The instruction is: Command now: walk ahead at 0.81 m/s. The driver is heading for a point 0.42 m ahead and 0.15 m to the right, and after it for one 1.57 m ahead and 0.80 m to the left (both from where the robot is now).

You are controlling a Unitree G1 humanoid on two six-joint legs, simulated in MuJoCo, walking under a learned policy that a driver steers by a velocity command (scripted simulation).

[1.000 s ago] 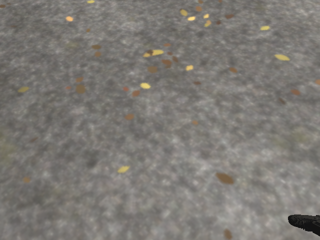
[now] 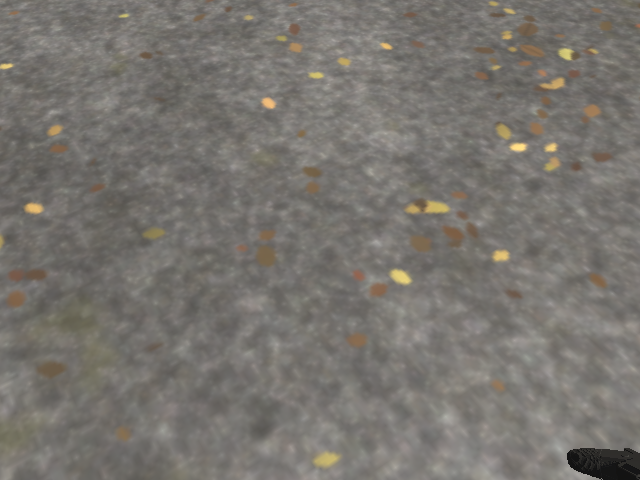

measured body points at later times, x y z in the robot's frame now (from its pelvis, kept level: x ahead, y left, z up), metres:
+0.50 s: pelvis +0.36 +0.04 -0.01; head +0.37 +0.02 +0.44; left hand +0.64 +0.22 -0.07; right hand +0.27 -0.22 -0.15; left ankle +0.23 +0.20 -0.73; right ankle +0.54 -0.14 -0.67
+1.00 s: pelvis +0.57 -0.02 +0.00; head +0.61 +0.00 +0.45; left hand +0.76 +0.24 -0.10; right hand +0.69 -0.31 -0.09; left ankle +0.66 +0.09 -0.70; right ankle +0.59 -0.13 -0.73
